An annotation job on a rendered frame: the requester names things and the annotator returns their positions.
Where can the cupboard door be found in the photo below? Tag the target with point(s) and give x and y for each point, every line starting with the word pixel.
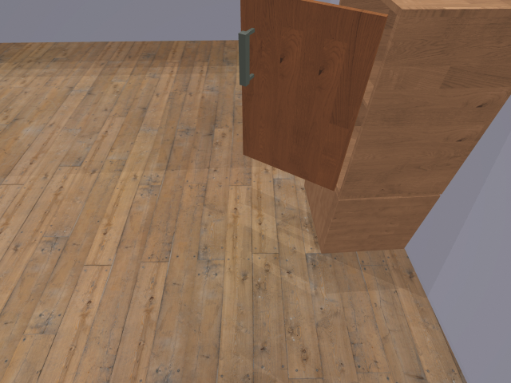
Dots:
pixel 311 62

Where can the handle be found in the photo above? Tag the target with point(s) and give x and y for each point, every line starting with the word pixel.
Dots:
pixel 244 56

